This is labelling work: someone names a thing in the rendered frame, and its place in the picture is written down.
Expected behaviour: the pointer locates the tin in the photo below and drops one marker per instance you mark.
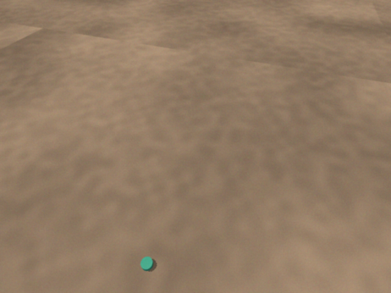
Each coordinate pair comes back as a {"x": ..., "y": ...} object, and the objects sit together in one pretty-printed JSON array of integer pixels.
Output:
[{"x": 147, "y": 263}]

